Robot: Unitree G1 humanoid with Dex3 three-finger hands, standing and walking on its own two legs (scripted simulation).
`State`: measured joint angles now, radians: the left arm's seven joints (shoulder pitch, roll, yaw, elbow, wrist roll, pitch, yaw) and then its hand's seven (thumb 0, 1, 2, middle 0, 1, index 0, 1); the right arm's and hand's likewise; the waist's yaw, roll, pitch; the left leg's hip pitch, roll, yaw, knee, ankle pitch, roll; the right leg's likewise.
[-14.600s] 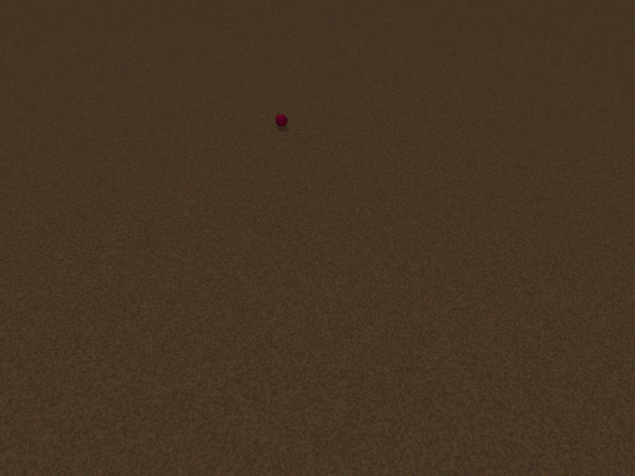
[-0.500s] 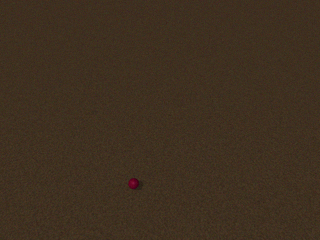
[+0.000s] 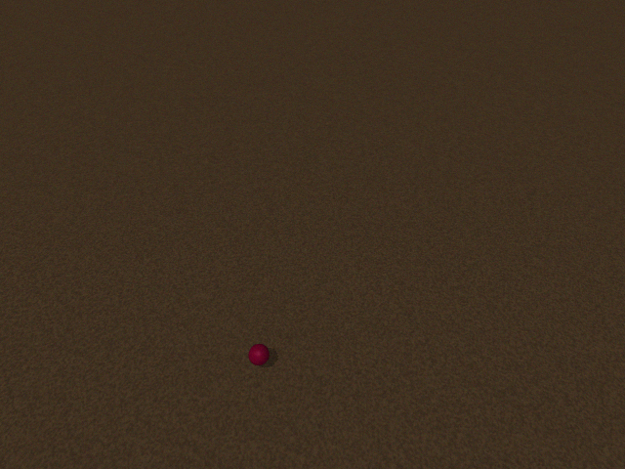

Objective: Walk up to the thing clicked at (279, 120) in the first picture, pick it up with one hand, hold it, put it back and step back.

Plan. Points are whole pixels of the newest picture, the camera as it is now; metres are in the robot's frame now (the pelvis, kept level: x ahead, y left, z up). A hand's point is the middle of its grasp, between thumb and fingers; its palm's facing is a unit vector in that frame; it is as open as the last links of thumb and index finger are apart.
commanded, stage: stand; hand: left
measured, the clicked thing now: (258, 354) +0.58 +0.18 -0.74
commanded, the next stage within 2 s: walk up in 1.50 s
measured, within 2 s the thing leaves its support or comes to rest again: neither
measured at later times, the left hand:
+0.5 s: hand out of the picture +0.09 +0.25 -0.15, palm faces +0.00 -0.94 -0.34, open 7.4 cm
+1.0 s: hand out of the picture +0.09 +0.25 -0.15, palm faces -0.01 -0.94 -0.34, open 7.4 cm
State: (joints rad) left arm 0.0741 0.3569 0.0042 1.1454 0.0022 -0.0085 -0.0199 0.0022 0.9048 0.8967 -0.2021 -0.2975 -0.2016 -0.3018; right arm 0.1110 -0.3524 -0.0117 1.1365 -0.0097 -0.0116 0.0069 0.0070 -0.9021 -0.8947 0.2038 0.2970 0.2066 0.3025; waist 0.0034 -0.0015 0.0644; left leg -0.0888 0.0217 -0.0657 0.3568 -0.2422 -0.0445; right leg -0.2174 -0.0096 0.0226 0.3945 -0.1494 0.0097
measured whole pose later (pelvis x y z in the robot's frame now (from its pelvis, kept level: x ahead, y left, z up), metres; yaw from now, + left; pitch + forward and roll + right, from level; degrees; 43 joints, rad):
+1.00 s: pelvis +0.01 +0.00 +0.00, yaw +0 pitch -1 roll +0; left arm 0.08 0.35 0.01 1.15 0.00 0.00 -0.02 0.00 0.90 0.90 -0.20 -0.30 -0.20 -0.30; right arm 0.13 -0.36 0.00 1.12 -0.01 0.00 0.00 0.01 -0.90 -0.89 0.20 0.30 0.21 0.30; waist 0.00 0.01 0.06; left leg -0.06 0.04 -0.07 0.33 -0.25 -0.05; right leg -0.19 0.00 0.01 0.37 -0.16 0.00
